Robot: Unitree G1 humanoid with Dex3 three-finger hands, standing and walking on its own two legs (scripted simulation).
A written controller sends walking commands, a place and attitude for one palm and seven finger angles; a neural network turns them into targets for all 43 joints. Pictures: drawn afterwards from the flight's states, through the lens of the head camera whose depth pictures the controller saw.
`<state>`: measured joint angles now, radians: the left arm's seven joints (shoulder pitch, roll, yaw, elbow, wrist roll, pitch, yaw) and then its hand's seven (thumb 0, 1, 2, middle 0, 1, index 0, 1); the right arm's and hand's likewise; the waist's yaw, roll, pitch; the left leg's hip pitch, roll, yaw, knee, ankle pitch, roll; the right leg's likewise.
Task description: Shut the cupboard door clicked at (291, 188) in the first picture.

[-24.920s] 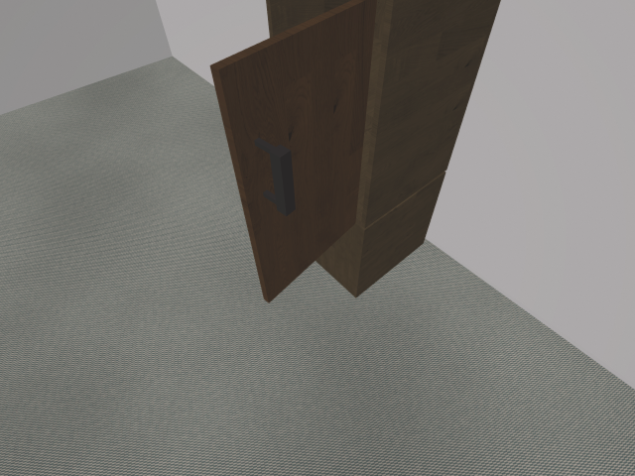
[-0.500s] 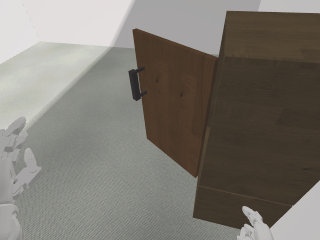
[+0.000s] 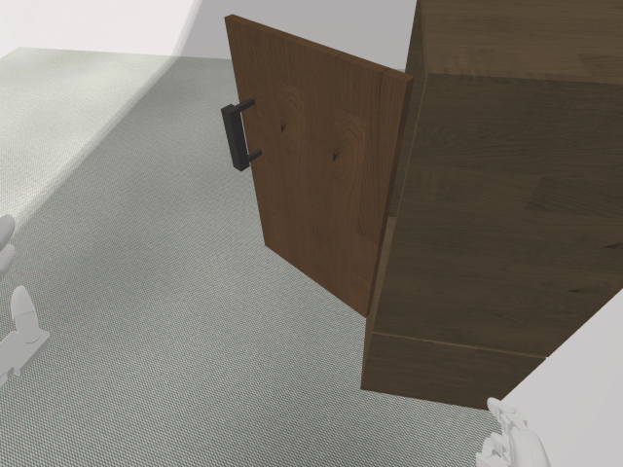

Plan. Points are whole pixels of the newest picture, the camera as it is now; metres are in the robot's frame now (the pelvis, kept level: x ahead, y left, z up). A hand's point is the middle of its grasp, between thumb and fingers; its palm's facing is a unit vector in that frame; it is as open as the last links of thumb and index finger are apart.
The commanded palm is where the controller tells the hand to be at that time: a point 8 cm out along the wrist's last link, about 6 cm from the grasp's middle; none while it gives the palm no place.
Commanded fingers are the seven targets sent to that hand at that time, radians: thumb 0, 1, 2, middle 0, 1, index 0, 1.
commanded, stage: step back with the hand held close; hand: left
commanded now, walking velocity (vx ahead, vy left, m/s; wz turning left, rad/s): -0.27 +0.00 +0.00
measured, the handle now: (244, 134) +0.68 +0.17 +0.06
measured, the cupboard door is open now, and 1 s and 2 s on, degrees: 58 58 58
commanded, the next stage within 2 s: stop stepping back and stand still in 1.44 s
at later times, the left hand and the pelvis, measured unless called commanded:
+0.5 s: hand (10, 384) +0.16 +0.26 +0.17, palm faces +0.48 -0.75 -0.45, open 7.4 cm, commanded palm +0.09 +0.29 +0.18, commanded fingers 0.00 0.90 0.90 -0.20 -0.30 -0.20 -0.30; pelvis -0.05 -0.01 -0.02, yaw +0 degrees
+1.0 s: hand out of the picture +0.10 +0.27 +0.18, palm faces +0.50 -0.70 -0.50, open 7.4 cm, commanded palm +0.03 +0.30 +0.18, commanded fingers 0.00 0.90 0.90 -0.20 -0.30 -0.20 -0.30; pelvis -0.08 -0.01 -0.01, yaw +4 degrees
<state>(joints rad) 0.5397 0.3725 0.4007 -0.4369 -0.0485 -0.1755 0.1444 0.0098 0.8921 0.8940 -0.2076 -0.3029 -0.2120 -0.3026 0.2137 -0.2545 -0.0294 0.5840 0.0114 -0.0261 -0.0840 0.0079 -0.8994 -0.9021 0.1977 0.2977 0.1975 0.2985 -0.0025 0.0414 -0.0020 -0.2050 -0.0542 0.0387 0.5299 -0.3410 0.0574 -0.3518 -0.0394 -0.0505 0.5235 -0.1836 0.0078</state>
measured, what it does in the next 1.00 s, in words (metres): lifts its right foot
